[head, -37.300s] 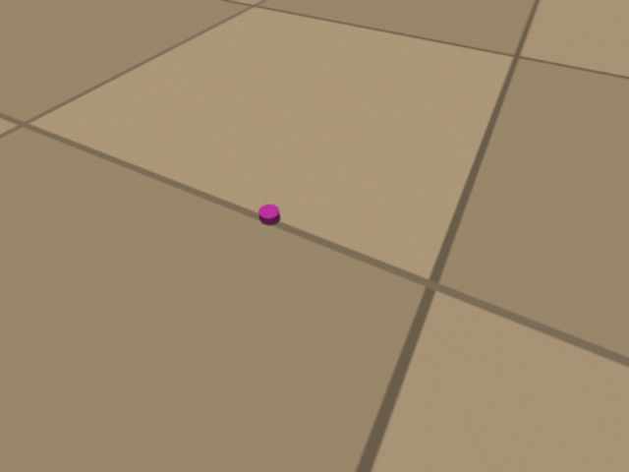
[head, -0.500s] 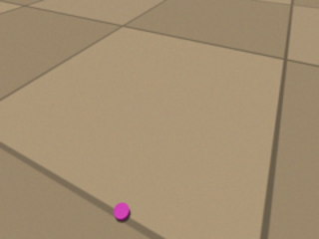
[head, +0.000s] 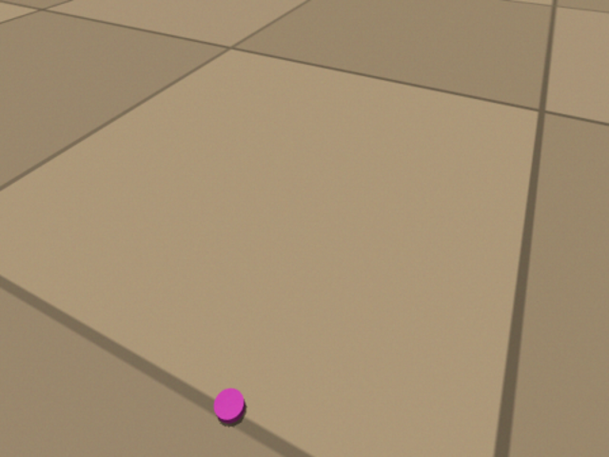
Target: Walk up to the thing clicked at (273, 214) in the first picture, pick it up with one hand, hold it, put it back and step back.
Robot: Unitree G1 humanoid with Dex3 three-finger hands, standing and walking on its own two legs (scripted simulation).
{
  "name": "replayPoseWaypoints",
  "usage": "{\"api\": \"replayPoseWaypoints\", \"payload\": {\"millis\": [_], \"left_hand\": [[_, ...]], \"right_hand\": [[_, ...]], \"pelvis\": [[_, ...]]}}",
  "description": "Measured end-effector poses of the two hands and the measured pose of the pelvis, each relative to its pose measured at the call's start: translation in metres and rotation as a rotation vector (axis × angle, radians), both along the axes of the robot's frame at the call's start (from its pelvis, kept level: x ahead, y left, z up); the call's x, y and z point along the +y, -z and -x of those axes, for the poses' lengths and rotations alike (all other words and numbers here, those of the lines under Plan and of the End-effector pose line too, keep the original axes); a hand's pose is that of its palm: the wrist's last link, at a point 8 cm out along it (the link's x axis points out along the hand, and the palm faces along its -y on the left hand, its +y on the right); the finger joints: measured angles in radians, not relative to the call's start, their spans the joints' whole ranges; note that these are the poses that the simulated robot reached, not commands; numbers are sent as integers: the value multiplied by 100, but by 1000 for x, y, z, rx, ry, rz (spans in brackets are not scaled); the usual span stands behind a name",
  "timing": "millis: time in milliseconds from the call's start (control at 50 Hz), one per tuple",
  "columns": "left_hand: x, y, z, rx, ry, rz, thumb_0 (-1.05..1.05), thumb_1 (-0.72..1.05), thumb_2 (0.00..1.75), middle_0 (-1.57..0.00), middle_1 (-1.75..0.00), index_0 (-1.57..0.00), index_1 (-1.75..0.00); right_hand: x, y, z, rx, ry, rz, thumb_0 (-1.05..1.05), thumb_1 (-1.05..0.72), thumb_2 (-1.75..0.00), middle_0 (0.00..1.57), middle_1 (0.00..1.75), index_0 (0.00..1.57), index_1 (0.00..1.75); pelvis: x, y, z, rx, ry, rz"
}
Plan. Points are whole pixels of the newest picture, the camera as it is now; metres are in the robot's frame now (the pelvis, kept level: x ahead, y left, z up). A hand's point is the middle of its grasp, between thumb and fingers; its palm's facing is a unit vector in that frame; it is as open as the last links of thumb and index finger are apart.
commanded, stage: stand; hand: left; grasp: from above
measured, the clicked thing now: (229, 405) +0.46 +0.24 -0.76
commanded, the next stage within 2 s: step back in 0.48 s
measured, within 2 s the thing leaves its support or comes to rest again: neither
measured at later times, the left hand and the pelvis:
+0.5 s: hand out of the picture +0.08 +0.24 -0.16, palm faces +0.00 -0.94 -0.34, open 7.4 cm; pelvis +0.00 -0.01 +0.00, yaw +0 degrees
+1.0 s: hand out of the picture +0.06 +0.31 -0.18, palm faces -0.07 -0.93 -0.35, open 7.4 cm; pelvis -0.08 +0.06 -0.02, yaw -2 degrees
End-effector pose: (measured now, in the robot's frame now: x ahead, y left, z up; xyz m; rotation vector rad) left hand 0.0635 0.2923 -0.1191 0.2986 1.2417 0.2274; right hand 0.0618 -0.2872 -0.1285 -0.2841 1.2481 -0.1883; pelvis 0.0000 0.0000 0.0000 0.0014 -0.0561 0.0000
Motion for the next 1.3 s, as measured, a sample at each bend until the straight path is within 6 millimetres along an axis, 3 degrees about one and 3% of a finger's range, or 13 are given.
{"api": "replayPoseWaypoints", "payload": {"millis": [520, 680, 780, 840, 940, 1100, 1200, 1300], "left_hand": [[-2, 0, -7, -12, 10, 0, 1, 90, 89, -20, -30, -20, -30], [26, 6, -12, -35, 44, -39, 1, 90, 89, -20, -30, -20, -30], [52, 21, -28, -98, 75, -30, 1, 90, 89, -20, -30, -20, -30], [60, 26, -30, -116, 71, -20, 1, 90, 89, -20, -30, -20, -30], [64, 25, -11, -89, 86, -4, 1, 90, 89, -20, -30, -20, -30], [67, 27, 41, -7, 123, -21, 1, 90, 89, -20, -30, -20, -30], [63, 23, 70, -12, 141, -44, 1, 90, 89, -20, -30, -20, -30], [50, 13, 109, -34, 139, -64, 1, 90, 89, -20, -30, -20, -30]], "right_hand": [[-9, 0, 2, 7, 10, 0, 1, -90, -89, 20, 30, 21, 30], [-14, -3, 12, -2, 23, 55, 1, -91, -89, 20, 30, 21, 30], [-3, -4, 38, 24, 10, 120, 0, -91, -89, 20, 30, 20, 30], [12, -8, 58, 60, 1, 128, 0, -91, -89, 20, 30, 20, 30], [30, -17, 78, 54, 16, 129, 1, -90, -89, 20, 30, 21, 30], [42, -10, 89, -69, 41, 99, 1, -90, -89, 21, 30, 21, 30], [35, 2, 111, -111, 42, 72, 1, -90, -89, 21, 30, 21, 30], [14, 14, 139, -124, 60, 50, 1, -90, -89, 21, 30, 21, 30]], "pelvis": [[-5, 2, 1, 12, 4, 3], [13, 11, 28, 25, 10, -6], [37, 26, 42, 37, -7, 12], [46, 24, 54, 30, -6, 12], [55, 16, 68, 38, 13, 24], [60, 19, 100, 23, 70, 14], [53, 26, 129, 14, 101, 4], [38, 32, 159, 2, 99, 21]]}}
